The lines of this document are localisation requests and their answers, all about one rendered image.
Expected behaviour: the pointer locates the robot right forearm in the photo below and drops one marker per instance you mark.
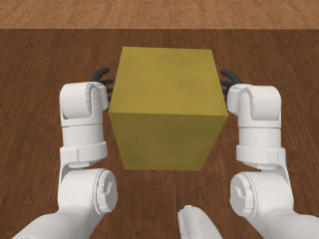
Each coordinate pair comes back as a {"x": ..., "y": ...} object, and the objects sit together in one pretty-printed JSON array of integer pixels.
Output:
[{"x": 258, "y": 111}]

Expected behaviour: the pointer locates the left robot upper arm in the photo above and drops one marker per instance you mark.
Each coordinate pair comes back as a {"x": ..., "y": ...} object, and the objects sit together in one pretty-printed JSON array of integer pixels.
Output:
[{"x": 85, "y": 196}]

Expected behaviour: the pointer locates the right robot shin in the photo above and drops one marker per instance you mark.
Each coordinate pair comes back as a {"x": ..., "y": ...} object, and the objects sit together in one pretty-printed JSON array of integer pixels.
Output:
[{"x": 184, "y": 236}]

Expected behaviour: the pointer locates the robot right thigh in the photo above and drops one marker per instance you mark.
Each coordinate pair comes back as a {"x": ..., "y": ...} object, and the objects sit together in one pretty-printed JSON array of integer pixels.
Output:
[{"x": 196, "y": 224}]

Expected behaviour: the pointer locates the right robot upper arm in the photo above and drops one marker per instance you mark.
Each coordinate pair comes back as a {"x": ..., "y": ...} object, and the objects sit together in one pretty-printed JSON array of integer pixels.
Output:
[{"x": 265, "y": 199}]

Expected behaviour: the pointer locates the left robot hand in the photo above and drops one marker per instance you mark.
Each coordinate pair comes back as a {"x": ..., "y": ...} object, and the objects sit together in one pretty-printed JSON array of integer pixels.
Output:
[{"x": 97, "y": 75}]

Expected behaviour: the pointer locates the carton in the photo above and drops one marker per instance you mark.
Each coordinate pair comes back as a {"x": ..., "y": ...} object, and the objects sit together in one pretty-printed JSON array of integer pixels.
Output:
[{"x": 167, "y": 108}]

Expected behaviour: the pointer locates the robot left forearm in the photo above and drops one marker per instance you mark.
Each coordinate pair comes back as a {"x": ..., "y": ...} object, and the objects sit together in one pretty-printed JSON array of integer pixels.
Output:
[{"x": 81, "y": 112}]

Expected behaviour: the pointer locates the right robot hand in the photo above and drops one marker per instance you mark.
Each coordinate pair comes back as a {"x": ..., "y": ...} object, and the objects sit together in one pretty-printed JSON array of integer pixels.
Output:
[{"x": 228, "y": 84}]

